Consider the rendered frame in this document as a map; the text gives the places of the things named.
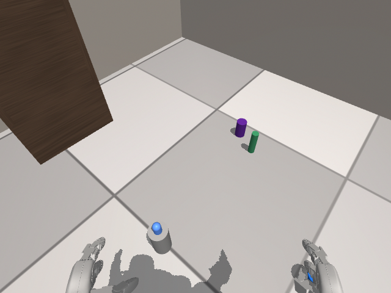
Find left robot hand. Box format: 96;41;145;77
65;237;139;293

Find right robot hand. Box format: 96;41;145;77
294;239;343;293

